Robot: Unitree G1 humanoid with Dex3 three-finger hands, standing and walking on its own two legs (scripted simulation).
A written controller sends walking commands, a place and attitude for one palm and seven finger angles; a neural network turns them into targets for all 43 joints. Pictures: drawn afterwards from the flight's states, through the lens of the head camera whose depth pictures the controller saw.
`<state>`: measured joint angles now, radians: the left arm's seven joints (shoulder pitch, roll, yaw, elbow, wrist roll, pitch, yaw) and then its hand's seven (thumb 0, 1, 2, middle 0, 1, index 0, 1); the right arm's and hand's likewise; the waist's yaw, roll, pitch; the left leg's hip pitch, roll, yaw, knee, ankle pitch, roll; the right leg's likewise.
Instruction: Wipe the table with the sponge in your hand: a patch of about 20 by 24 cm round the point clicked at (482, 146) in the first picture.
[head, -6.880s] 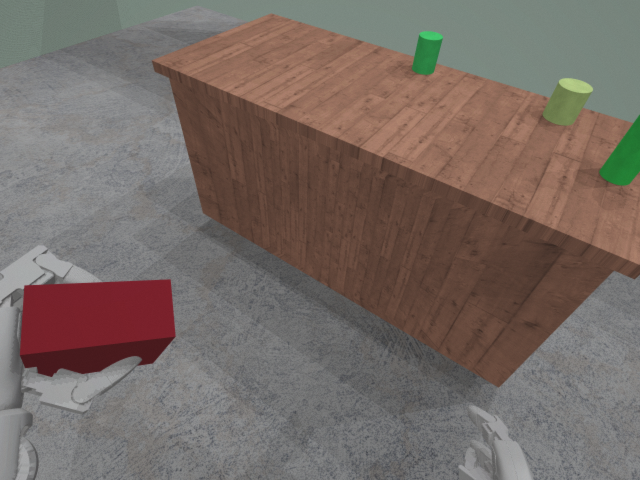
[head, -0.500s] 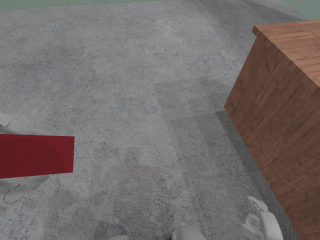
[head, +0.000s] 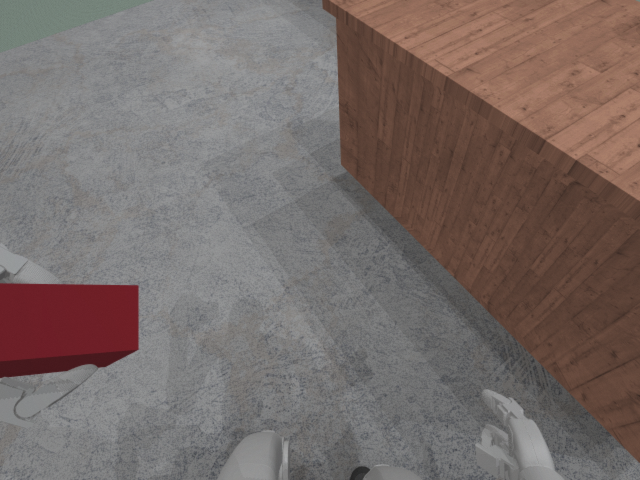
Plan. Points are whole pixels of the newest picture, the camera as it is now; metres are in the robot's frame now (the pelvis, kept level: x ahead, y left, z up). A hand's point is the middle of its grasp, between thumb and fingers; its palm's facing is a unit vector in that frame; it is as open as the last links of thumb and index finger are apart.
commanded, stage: turn to face it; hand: left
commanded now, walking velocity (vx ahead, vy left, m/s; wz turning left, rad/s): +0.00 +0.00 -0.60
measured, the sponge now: (73, 332) +0.23 +0.21 +0.16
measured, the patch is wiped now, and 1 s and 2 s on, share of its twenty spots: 0.00 0.00 0.00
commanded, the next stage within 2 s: none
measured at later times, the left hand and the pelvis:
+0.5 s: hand (90, 358) +0.20 +0.18 +0.17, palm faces +0.17 -0.85 -0.50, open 9.9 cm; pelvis -0.07 +0.00 +0.00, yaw -17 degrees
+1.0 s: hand (249, 390) +0.18 +0.05 +0.18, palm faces -0.16 -0.80 -0.58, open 9.9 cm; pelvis -0.13 -0.03 -0.01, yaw -35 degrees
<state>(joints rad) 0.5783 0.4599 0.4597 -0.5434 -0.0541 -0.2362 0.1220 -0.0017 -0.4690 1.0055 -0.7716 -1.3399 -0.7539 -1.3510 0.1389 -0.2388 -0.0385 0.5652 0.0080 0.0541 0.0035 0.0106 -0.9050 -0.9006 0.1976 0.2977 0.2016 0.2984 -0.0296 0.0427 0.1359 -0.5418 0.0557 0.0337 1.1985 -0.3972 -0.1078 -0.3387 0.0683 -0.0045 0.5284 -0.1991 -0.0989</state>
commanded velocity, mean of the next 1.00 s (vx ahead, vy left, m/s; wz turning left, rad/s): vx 0.00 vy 0.00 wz -0.60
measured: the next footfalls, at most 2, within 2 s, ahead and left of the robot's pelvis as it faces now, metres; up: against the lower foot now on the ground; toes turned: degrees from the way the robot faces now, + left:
left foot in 0.36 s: -0.04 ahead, +0.14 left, +0.00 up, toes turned -8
right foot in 0.64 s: -0.05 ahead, -0.17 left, +0.00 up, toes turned -27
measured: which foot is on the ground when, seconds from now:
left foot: up 0.00-0.34, down 0.36-0.66, up 0.68-0.94, down 0.96-1.00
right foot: down 0.00-0.36, up 0.38-0.62, down 0.64-0.98, up 1.00-1.00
